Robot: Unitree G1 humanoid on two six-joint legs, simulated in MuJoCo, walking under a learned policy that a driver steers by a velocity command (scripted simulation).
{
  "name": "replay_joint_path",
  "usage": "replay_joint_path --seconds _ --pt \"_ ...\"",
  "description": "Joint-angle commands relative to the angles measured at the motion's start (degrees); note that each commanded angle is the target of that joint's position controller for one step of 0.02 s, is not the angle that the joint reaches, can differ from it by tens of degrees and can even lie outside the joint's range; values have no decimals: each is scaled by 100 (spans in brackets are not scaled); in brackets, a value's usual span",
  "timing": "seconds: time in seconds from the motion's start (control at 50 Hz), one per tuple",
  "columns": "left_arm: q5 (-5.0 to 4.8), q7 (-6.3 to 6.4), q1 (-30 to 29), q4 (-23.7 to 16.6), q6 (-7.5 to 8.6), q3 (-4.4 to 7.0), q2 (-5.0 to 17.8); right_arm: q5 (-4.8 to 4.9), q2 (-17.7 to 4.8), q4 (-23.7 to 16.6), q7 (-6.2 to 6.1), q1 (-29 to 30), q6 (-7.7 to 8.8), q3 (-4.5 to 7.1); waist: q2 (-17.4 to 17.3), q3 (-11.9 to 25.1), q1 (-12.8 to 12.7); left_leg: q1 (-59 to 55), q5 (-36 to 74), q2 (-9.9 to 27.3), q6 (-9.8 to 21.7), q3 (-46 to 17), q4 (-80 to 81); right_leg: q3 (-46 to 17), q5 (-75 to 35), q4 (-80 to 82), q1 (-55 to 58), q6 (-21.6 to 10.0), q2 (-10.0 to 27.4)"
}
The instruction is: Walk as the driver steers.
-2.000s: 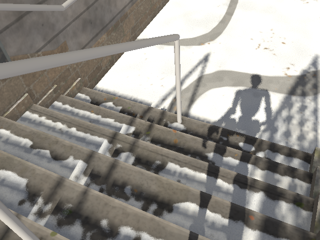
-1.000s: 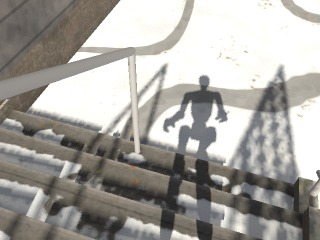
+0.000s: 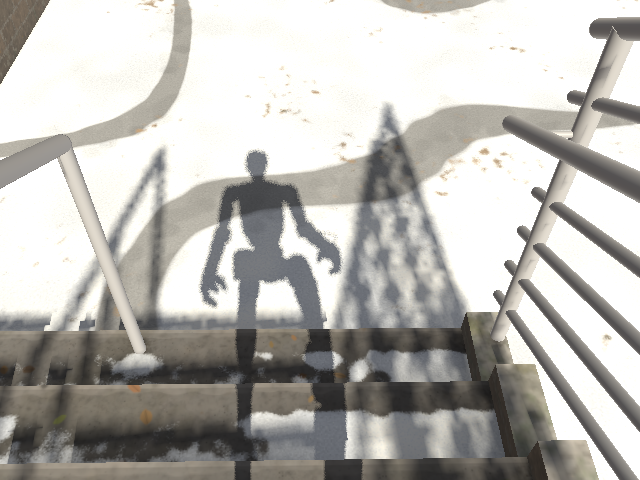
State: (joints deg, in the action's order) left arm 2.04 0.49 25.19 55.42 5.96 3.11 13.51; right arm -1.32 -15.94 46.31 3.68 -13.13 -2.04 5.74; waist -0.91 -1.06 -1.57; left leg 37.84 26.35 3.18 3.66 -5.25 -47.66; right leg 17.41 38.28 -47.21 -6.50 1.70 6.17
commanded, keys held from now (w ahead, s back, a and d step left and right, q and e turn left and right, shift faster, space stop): w+q+shift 0.40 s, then w+e+shift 0.60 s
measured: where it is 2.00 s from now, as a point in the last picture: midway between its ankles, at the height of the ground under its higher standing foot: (249, 334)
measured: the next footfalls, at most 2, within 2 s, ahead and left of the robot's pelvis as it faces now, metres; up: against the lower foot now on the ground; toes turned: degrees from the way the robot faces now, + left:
left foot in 0.16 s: +0.21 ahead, +0.13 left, -0.17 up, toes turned +14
right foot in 0.64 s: +0.55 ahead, +0.15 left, -0.33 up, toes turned +25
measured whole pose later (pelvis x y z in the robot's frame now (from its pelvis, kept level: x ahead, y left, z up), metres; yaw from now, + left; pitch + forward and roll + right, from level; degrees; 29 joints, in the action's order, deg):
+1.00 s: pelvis +0.67 +0.27 -0.34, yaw +8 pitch +1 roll -1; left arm 0.7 0.5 34.5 54.4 3.2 1.8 11.7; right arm -1.1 -12.1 43.5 0.4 2.3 3.1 0.8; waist -1.1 2.5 -10.6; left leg 31.4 17.4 2.2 -0.4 -8.5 -29.7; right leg -14.8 41.5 -48.1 -5.6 -7.0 -12.0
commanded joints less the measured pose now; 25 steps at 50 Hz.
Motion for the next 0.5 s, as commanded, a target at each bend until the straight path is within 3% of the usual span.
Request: replay_joint_path --seconds 0.02,0.04,0.08,0.1,0.12,0.14,0.16,0.18,0.2,0.22,0.24,0.26,0.28,0.3,0.32,0.34,0.36,0.38,0.4,0.42,0.44,0.46,0.48,0.5 --pt "-22 96 -59 -222 139 165 603 25 38 -439 85 1270 76 -91 277 -1206 -280 -365 274 42 70 727 764 -794 318 1181 -1395 -459 1308" --pt "-60 140 64 -148 111 189 667 10 16 -490 51 1457 88 -108 277 -1440 -387 -190 -192 65 119 883 981 -858 244 954 -1170 -491 1454" --pt "-66 255 328 -74 -32 266 830 -130 -62 -514 -1 1646 151 -122 440 -1609 -477 82 -1473 162 260 1013 1433 -965 -874 545 -449 -547 1720" --pt "-38 303 433 31 -112 321 949 -149 -136 -433 -7 1442 167 -110 366 -1396 -386 -608 -2283 39 403 1263 1561 -606 -2092 17 -463 -568 1700" --pt "-25 257 170 34 -209 392 1342 -76 -193 -194 -99 638 105 -56 666 -840 124 -1946 -3188 -166 565 1418 1299 -512 -3993 -1017 -672 -662 1738" --pt "10 255 -116 109 -279 369 1282 29 -505 286 -220 -757 96 109 591 -58 754 -3135 -2865 -234 800 1473 1251 -430 -5203 -2765 -783 -694 1702" --pt "-36 199 -441 37 -303 320 1027 -40 -847 827 -318 -2069 141 243 -438 539 1456 -4900 -2217 -326 1202 1051 1721 -283 -3784 -5649 -1859 -581 851" --pt "141 131 -820 -102 -315 119 263 170 -1313 911 -277 -1883 126 289 -1470 73 1403 -5595 -1437 -124 1236 411 399 -499 976 -8295 -4556 -594 -91" --pt "85 40 -625 -854 -142 41 225 369 -1582 695 -239 -1759 155 141 -1653 1132 823 -6307 1100 379 1416 -818 -161 -1329 909 -8442 -5678 -488 23" --pt "93 24 -1378 -1653 -5 -49 322 369 -1784 675 -339 -2218 66 221 -1838 2095 1231 -6952 -1338 1227 1988 -2805 1557 -1617 719 -7417 -6497 -196 -205" --pt "171 87 -1600 -1545 45 -64 484 219 -1485 704 -433 -2261 71 183 -770 1446 1200 -5999 -4505 1715 2106 -3700 2614 -2081 385 -6628 -6632 -160 48" --pt "249 140 -1561 -1204 -51 2 757 115 -927 535 -462 -1456 115 52 68 536 802 -4611 -6088 1218 1782 -3153 2573 -2174 272 -5967 -6156 -196 184" --pt "194 159 -1262 -1113 -126 6 713 -38 -819 389 -409 -871 287 -71 253 201 259 -3387 -5988 1269 1658 -3041 2363 -2333 -1121 -4696 -5581 -124 258" --pt "147 131 -1497 -1107 -244 -7 761 -18 -484 204 -406 -220 375 -183 506 -502 -57 -1674 -5765 829 1554 -2603 2740 -2313 -2216 -3027 -4522 107 340" --pt "249 81 -1962 -1308 -389 -46 628 17 -475 224 -453 -25 438 -197 246 -716 -100 -647 -5402 407 1550 -2407 2887 -2135 -2831 -2149 -3686 335 212" --pt "305 74 -1774 -1171 -500 -75 552 25 -807 299 -495 -186 469 -95 -72 -322 -105 -766 -4006 289 1675 -2360 2874 -2023 -3090 -2011 -3074 399 54" --pt "166 82 -1149 -856 -510 8 689 -69 -972 355 -465 -502 509 17 -320 -46 -132 -1351 -2106 372 1621 -2241 2486 -1962 -3836 -2246 -3039 337 -47" --pt "-5 20 -1417 -941 -426 140 986 43 -666 600 -476 -835 577 20 1 -81 50 -2114 -2478 165 1489 -2143 1855 -2383 -4919 -1369 -3791 223 112" --pt "-59 14 -1974 -1147 -316 167 1004 183 -498 665 -493 -1104 606 -28 137 -198 238 -2246 -2854 -42 1449 -2213 1651 -2413 -5183 -731 -3814 131 -42" --pt "16 -55 -2123 -1217 -262 99 754 280 -205 680 -523 -998 613 -110 241 -263 185 -1711 -3756 -411 1242 -1756 1449 -2218 -6261 378 -3150 50 -184" --pt "-16 -121 -2175 -1175 -280 68 476 268 -161 633 -572 -891 588 -191 -213 -134 239 -1609 -4120 -533 1092 -1634 1305 -2086 -6647 613 -2640 -43 -331" --pt "-38 -161 -2163 -1200 -336 39 344 238 -192 576 -597 -822 563 -214 -385 -73 256 -1433 -4179 -556 997 -1547 1196 -1953 -6916 629 -2275 -97 -447" --pt "-74 -145 -2283 -1261 -359 -4 265 222 -169 594 -621 -853 549 -229 -280 -127 335 -1222 -4216 -600 880 -1417 1075 -1836 -7142 736 -1934 -128 -501" --pt "-135 -141 -2246 -1366 -382 -19 282 163 -241 645 -635 -986 583 -223 -418 -257 309 -1004 -4021 -658 800 -1383 804 -1771 -6882 780 -1635 -136 -650"
Velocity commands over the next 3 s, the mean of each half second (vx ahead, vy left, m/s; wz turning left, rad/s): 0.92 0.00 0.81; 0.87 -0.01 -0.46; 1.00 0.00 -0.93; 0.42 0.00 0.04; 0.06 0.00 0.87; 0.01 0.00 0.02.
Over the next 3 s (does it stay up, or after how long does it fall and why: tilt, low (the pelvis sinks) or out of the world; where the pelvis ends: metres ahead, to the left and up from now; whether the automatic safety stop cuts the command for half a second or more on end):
stays up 1.54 0.28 -0.78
